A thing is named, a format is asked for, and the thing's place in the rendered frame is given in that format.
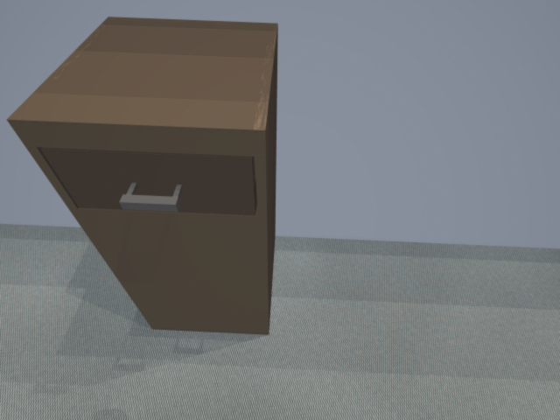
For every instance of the cabinet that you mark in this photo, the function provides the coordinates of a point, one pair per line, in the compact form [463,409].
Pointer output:
[174,86]

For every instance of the drawer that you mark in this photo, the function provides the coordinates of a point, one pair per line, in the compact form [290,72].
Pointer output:
[212,184]

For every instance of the handle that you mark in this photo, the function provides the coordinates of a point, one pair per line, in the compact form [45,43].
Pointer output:
[131,201]

